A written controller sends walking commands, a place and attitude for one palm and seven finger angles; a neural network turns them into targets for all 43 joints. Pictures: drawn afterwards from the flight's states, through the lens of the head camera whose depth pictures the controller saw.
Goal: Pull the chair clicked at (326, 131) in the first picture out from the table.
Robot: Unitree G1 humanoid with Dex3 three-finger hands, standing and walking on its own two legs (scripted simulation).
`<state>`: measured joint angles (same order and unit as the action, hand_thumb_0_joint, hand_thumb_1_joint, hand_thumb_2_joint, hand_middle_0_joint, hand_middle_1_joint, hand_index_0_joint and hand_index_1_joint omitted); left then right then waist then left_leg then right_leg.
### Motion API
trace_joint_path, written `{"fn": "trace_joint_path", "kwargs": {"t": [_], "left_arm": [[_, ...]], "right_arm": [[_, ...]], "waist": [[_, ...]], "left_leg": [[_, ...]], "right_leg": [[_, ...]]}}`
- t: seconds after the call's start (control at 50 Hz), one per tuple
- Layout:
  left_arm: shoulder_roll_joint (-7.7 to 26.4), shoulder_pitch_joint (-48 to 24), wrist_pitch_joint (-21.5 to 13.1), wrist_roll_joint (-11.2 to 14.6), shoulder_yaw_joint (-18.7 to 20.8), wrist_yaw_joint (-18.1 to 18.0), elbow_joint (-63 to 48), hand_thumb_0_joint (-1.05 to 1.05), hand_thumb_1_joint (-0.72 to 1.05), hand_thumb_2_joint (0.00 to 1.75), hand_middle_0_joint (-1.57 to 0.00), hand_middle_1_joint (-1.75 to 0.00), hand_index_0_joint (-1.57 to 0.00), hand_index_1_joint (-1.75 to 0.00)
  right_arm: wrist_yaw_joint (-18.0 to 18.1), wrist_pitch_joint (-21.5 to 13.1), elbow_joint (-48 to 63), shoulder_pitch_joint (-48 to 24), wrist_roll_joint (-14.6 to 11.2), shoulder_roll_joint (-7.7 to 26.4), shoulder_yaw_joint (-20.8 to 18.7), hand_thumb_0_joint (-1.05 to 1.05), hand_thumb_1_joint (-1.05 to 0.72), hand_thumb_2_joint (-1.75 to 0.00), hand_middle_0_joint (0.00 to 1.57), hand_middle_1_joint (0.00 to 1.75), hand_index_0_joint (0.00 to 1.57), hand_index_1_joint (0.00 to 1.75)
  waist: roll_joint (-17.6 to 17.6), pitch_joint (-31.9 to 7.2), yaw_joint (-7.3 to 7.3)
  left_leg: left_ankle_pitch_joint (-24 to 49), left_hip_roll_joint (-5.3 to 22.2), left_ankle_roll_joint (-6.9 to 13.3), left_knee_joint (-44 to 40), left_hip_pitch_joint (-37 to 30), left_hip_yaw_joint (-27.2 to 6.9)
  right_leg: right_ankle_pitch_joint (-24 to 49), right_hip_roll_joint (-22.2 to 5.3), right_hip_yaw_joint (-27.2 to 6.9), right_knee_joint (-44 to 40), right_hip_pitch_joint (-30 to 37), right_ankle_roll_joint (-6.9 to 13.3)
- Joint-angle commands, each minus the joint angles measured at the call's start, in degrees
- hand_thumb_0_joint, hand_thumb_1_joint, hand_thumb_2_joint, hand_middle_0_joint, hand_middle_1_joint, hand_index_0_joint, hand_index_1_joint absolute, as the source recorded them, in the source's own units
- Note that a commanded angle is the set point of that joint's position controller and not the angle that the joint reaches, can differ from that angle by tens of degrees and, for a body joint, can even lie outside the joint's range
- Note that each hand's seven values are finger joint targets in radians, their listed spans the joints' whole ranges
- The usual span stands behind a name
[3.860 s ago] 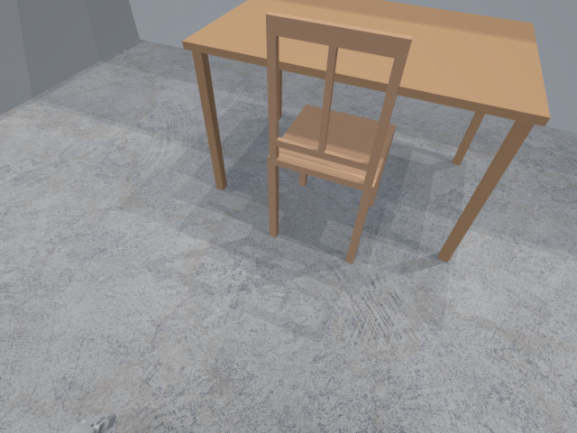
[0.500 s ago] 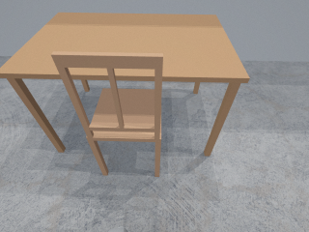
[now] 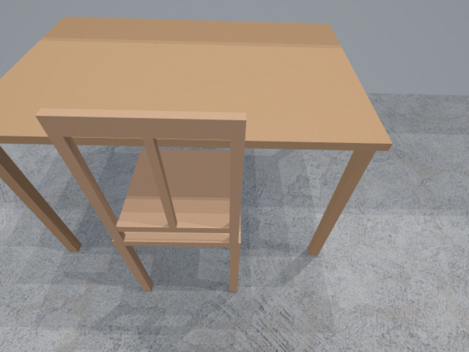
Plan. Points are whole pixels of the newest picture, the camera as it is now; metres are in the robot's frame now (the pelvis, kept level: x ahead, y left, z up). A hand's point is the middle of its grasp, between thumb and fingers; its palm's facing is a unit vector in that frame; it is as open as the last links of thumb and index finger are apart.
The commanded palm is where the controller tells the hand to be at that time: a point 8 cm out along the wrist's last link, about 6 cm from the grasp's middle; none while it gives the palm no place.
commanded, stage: come to a stop and stand still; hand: left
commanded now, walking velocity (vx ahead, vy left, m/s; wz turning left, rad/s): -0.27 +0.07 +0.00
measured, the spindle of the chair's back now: (163, 188) +0.48 +0.20 -0.07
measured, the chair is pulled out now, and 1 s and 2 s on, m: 0.00 0.00 0.00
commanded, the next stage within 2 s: look again from close up in 1.26 s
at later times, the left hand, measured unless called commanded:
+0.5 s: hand out of the picture +0.02 +0.22 -0.19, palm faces +0.10 -0.98 -0.19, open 7.3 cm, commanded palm none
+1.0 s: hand out of the picture -0.03 +0.18 -0.17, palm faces -0.03 -0.98 -0.22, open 7.4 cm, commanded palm none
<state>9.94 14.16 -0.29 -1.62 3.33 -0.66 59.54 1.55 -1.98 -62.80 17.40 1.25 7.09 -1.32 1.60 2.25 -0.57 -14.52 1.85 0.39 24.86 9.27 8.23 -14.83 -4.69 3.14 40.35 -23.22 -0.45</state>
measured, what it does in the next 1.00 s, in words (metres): steps on the spot: right foot, then left foot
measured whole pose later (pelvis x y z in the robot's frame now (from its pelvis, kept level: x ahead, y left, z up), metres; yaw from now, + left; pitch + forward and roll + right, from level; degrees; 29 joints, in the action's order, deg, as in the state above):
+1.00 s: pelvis -0.04 +0.00 -0.01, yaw +1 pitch +1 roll +0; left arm 8.8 16.9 -0.2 -1.4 -0.3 -1.9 59.0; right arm 1.5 0.3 -62.8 17.2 0.8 8.0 -2.1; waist -1.5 2.8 -2.3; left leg -15.7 2.3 -0.6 31.3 16.4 2.6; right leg -18.6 1.1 1.8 30.4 -13.0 1.7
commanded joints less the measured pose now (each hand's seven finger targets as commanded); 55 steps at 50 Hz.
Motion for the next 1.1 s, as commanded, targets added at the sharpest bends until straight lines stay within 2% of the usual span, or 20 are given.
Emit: {"fn": "trace_joint_path", "kwargs": {"t": [0.0, 0.02, 0.04, 0.06, 0.08, 0.12, 0.22, 0.32, 0.38, 0.4, 0.42, 0.44, 0.52, 0.72, 0.8, 0.82, 0.84, 0.92, 0.96, 1.08], "left_arm": [[3.8, 9.3, -1.5, 0.2, -0.4, -1.1, 1.8, 0.00, 0.90, 0.90, -0.20, -0.30, -0.20, -0.30], [7.1, 7.2, -1.8, 0.2, -0.4, -1.5, 1.1, 0.00, 0.90, 0.90, -0.20, -0.30, -0.20, -0.30], [9.0, 5.3, -1.6, 0.5, -0.1, -1.4, 0.4, 0.00, 0.90, 0.90, -0.20, -0.30, -0.20, -0.30], [9.2, 4.0, -1.2, 0.6, 0.1, -1.5, 0.1, 0.00, 0.90, 0.90, -0.20, -0.30, -0.20, -0.30], [9.9, 3.4, -1.2, 0.6, 0.6, -1.8, 0.4, 0.00, 0.90, 0.90, -0.20, -0.30, -0.20, -0.30], [9.0, 4.1, -0.8, 0.5, 0.9, -2.4, 0.6, 0.00, 0.90, 0.90, -0.20, -0.30, -0.20, -0.30], [10.0, 1.2, 0.4, 0.0, 2.4, -3.1, -1.7, 0.00, 0.90, 0.90, -0.20, -0.30, -0.20, -0.30], [9.8, -1.6, 1.0, -0.6, 2.3, -2.6, -3.7, 0.00, 0.90, 0.90, -0.20, -0.30, -0.20, -0.30], [8.7, -3.3, 1.6, 0.0, 1.8, -2.1, -3.6, 0.00, 0.90, 0.90, -0.20, -0.30, -0.20, -0.30], [6.3, -3.0, 1.9, 0.5, 1.1, -1.8, -3.6, 0.00, 0.90, 0.90, -0.20, -0.30, -0.20, -0.30], [2.5, -1.3, 2.2, 1.0, 0.4, -1.4, -3.7, 0.00, 0.90, 0.90, -0.20, -0.30, -0.20, -0.30], [1.5, -2.6, 2.3, 0.8, 0.2, -1.5, -4.0, 0.00, 0.90, 0.90, -0.20, -0.30, -0.20, -0.30], [3.4, 2.6, 2.2, 0.0, 0.8, -0.3, -0.1, 0.00, 0.90, 0.90, -0.20, -0.30, -0.20, -0.30], [2.4, 2.1, 2.0, 0.8, -0.4, -0.3, 0.6, 0.00, 0.90, 0.90, -0.20, -0.30, -0.20, -0.30], [0.8, 5.3, 1.6, 1.1, -0.8, -0.7, 2.7, 0.00, 0.90, 0.90, -0.20, -0.30, -0.20, -0.30], [10.0, 5.9, 0.2, 1.0, -2.8, -1.4, -1.6, 0.00, 0.90, 0.90, -0.20, -0.30, -0.20, -0.30], [6.2, 10.4, 0.8, 0.5, -2.5, -1.2, -1.4, 0.00, 0.90, 0.90, -0.20, -0.30, -0.20, -0.30], [6.7, 8.6, -0.9, 0.4, -3.0, -1.9, -2.3, 0.00, 0.90, 0.90, -0.20, -0.30, -0.20, -0.30], [6.0, 6.4, -1.4, 0.7, -1.9, -2.4, -2.7, 0.00, 0.90, 0.90, -0.20, -0.30, -0.20, -0.30], [6.3, 5.5, -1.6, 0.8, -1.3, -2.6, -3.6, 0.00, 0.90, 0.90, -0.20, -0.30, -0.20, -0.30]], "right_arm": [[0.3, 0.0, 1.5, 1.5, -0.7, 5.5, -0.9, 0.00, -0.90, -0.90, 0.20, 0.30, 0.20, 0.30], [0.1, 0.6, 1.5, 3.0, -1.3, 3.6, -0.5, 0.00, -0.90, -0.90, 0.20, 0.30, 0.20, 0.30], [0.1, 1.3, 1.2, 5.5, -1.3, 3.4, -1.0, 0.00, -0.90, -0.90, 0.20, 0.30, 0.20, 0.30], [0.2, 2.0, 0.7, 5.6, -1.2, 2.7, -1.2, 0.00, -0.90, -0.90, 0.20, 0.30, 0.20, 0.30], [0.3, 2.8, 0.5, 5.6, -1.1, 3.0, -1.4, 0.00, -0.90, -0.90, 0.20, 0.30, 0.20, 0.30], [0.8, 3.6, 1.5, 3.8, -0.9, 4.5, -2.2, 0.00, -0.90, -0.90, 0.20, 0.30, 0.20, 0.30], [0.5, 4.6, 3.9, -0.1, -1.0, 4.9, -2.8, 0.00, -0.90, -0.90, 0.20, 0.30, 0.20, 0.30], [-0.3, 4.2, 5.0, 0.4, -0.9, 3.9, -2.7, 0.00, -0.90, -0.90, 0.20, 0.30, 0.20, 0.30], [-0.3, 2.9, 3.5, 5.4, -0.8, 3.8, -2.0, 0.00, -0.90, -0.90, 0.20, 0.30, 0.20, 0.30], [-0.2, 2.3, 3.1, 6.1, -0.6, 5.7, -2.0, 0.00, -0.90, -0.90, 0.20, 0.30, 0.20, 0.30], [0.0, 1.8, 3.9, 4.9, 0.1, 9.6, -2.6, 0.00, -0.90, -0.90, 0.20, 0.30, 0.20, 0.30], [0.1, 2.0, 6.0, 0.4, 0.6, 11.9, -2.4, 0.00, -0.90, -0.90, 0.20, 0.30, 0.20, 0.30], [1.2, 0.9, 6.0, -4.0, 0.3, 8.8, -0.9, 0.00, -0.90, -0.90, 0.20, 0.30, 0.20, 0.30], [2.8, 0.7, 0.7, 5.8, 0.1, 8.7, -1.2, 0.00, -0.90, -0.90, 0.20, 0.30, 0.20, 0.30], [2.3, 1.3, -0.7, 5.2, 0.0, 9.2, -1.6, 0.00, -0.90, -0.90, 0.20, 0.30, 0.20, 0.30], [1.3, 1.5, 3.3, 1.1, -0.1, 10.6, -1.6, 0.00, -0.90, -0.90, 0.20, 0.30, 0.20, 0.30], [0.7, 0.3, 4.9, -4.0, -0.5, 10.0, -2.5, 0.00, -0.90, -0.90, 0.20, 0.30, 0.20, 0.30], [-0.3, 0.8, 4.3, 0.9, -0.7, 4.3, -1.3, 0.00, -0.90, -0.90, 0.20, 0.30, 0.20, 0.30], [-0.1, 1.1, 3.4, 1.7, -0.1, 5.0, -1.5, 0.00, -0.90, -0.90, 0.20, 0.30, 0.20, 0.30], [0.2, 1.2, 2.8, 0.5, -0.2, 5.1, -1.4, 0.00, -0.90, -0.90, 0.20, 0.30, 0.20, 0.30]], "waist": [[0.2, -3.7, 2.65], [6.0, -3.3, 0.83], [5.7, -3.5, -0.60], [3.3, -3.5, -0.65], [10.3, -5.2, -0.41], [12.9, -5.1, 1.49], [4.1, -7.4, 2.53], [9.3, -8.0, 1.72], [8.0, -6.7, -1.01], [1.1, -5.3, -1.31], [-12.7, -3.3, -0.80], [-18.0, 2.3, -0.32], [-8.8, 5.4, 2.21], [-10.1, 0.0, -1.73], [-10.0, -3.3, -0.61], [-10.8, -0.7, 0.84], [-2.9, 0.9, 4.10], [-0.8, -3.7, -0.46], [9.7, -4.7, -0.92], [0.1, 0.5, -0.59]], "left_leg": [[6.5, 5.8, 1.1, 1.6, 6.9, -3.9], [-5.0, 3.1, -0.8, 2.8, 9.2, -3.7], [-8.1, 1.6, -1.4, 3.7, 6.5, -3.6], [-6.6, 1.4, -1.6, 5.7, 4.3, -3.2], [-8.6, 1.3, -2.3, 9.6, 5.3, -2.2], [-17.0, 0.8, -2.5, 19.9, 9.7, -4.4], [-17.2, -0.4, -3.1, 32.4, 14.9, -8.6], [-11.7, -0.9, -2.8, 20.0, 8.3, -6.2], [0.4, -1.4, -1.8, 0.2, -4.0, -4.6], [-0.5, 1.4, -1.5, -5.7, -6.1, -8.2], [-10.8, 11.1, 0.8, -13.8, -0.2, -22.1], [-16.4, 16.5, 4.0, -19.3, 10.7, -29.0], [-11.9, 12.3, 4.6, -18.6, 9.8, -21.7], [30.9, 14.5, 9.0, -8.6, -7.1, -16.9], [27.4, 12.1, 7.9, -6.1, -4.9, -16.4], [8.6, 5.3, 6.1, -8.0, 2.3, -10.9], [0.1, 8.5, 3.0, -3.0, 9.1, -12.9], [2.9, 0.1, 0.4, 5.0, 3.6, -7.5], [3.2, 0.2, 0.6, 9.4, 7.4, -7.3], [6.8, 1.2, 0.4, 7.4, 7.1, -7.6]], "right_leg": [[22.1, -3.0, -5.6, -17.0, 17.1, 0.3], [32.6, -9.6, -12.8, -17.5, 16.8, 3.3], [37.7, -13.7, -12.8, -17.3, 14.1, 6.2], [41.3, -14.1, -11.9, -16.8, 12.7, 7.2], [46.3, -13.3, -12.4, -16.7, 14.9, 7.9], [57.8, -16.1, -13.1, -16.5, 17.6, 11.2], [50.4, -16.6, -11.0, -16.8, 19.5, 13.8], [26.3, -12.8, -9.7, -20.2, 13.8, 11.2], [2.7, -8.5, -8.5, -19.0, 4.9, 6.1], [-6.4, -4.4, -5.9, -14.7, 0.8, 3.2], [-10.9, 1.4, -2.5, -6.2, -2.0, 0.1], [-11.9, 3.6, -2.3, -0.6, -1.2, -0.5], [-2.9, 3.7, -7.0, 12.3, -2.4, -0.1], [-9.4, 2.5, -4.0, 1.6, -0.2, -1.3], [-4.3, 3.7, -1.8, -9.6, 8.5, -0.4], [-7.3, 5.6, 0.2, -5.5, 11.9, 2.4], [-1.3, 3.7, -3.7, -12.7, 8.0, 2.1], [2.9, -3.6, -11.3, -20.7, 8.8, 4.9], [8.1, -3.3, -11.4, -20.8, 12.2, 4.9], [17.1, -3.3, -9.9, -18.6, 11.2, 4.3]]}}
